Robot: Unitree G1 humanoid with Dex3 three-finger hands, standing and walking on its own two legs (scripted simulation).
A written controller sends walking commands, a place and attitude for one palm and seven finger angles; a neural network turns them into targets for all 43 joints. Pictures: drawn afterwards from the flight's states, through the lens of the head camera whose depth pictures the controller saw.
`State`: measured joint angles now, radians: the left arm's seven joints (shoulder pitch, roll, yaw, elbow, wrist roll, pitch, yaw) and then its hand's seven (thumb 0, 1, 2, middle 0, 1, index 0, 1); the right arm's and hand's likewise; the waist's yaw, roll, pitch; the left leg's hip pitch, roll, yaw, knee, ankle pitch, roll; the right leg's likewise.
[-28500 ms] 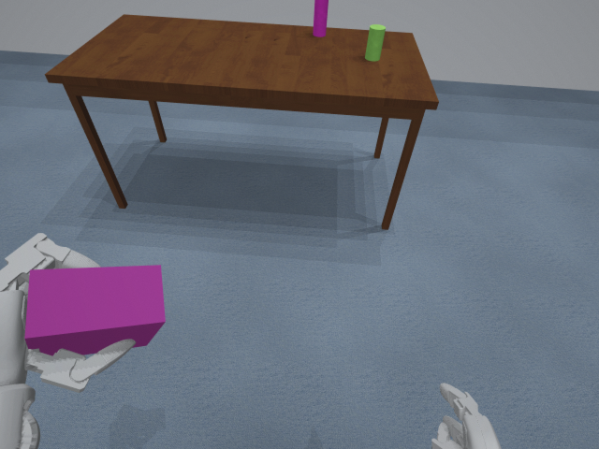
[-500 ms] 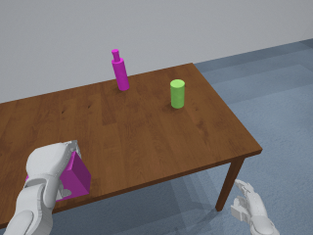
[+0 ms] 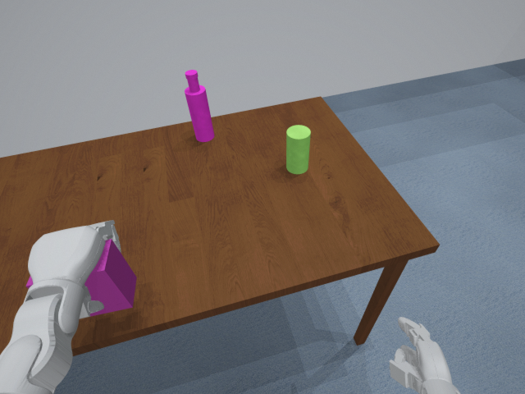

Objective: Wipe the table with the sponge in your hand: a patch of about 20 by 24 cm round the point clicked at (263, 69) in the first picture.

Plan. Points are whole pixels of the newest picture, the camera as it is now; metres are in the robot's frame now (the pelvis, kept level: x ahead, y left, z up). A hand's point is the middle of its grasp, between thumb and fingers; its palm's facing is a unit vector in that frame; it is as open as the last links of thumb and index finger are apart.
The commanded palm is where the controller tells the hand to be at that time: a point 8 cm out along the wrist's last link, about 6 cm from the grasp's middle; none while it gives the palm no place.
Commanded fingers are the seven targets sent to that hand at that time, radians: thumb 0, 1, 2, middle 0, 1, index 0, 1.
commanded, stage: move the sponge above the wiping area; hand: left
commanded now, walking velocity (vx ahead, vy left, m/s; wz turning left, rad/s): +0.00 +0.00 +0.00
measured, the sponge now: (92, 286) +0.23 +0.32 +0.03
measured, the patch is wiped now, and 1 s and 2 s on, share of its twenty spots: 0.00 0.00 0.00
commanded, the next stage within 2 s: none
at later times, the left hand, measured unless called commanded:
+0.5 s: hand (77, 272) +0.24 +0.34 +0.05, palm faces -0.03 -0.04 -1.00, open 10.1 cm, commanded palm +0.22 +0.33 +0.11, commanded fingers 0.00 0.10 1.30 -1.20 -1.60 -1.20 -1.60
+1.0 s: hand (63, 277) +0.24 +0.38 +0.03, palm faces -0.13 -0.04 -0.99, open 10.1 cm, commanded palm +0.23 +0.37 +0.09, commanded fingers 0.00 0.10 1.30 -1.20 -1.60 -1.20 -1.60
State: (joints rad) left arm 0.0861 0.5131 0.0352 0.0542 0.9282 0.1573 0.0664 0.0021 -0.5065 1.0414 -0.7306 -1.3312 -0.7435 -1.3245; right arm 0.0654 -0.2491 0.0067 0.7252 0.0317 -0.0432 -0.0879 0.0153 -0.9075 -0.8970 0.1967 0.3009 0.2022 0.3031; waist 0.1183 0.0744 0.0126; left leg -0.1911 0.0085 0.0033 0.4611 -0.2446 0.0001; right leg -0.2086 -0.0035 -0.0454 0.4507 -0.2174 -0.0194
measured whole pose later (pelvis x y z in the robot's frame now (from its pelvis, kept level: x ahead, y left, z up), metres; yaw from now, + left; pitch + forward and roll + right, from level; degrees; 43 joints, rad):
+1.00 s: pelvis +0.01 +0.00 +0.00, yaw +1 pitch +3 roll -1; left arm 0.05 0.57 0.14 0.29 0.93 0.11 0.10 0.00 -0.50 1.04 -0.73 -1.33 -0.74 -1.33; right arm 0.11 -0.27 -0.03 0.74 0.05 -0.01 -0.08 0.01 -0.91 -0.90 0.20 0.30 0.20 0.30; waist 0.09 0.06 -0.01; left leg -0.28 0.01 -0.01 0.52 -0.28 0.01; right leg -0.28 0.00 -0.06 0.48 -0.25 -0.01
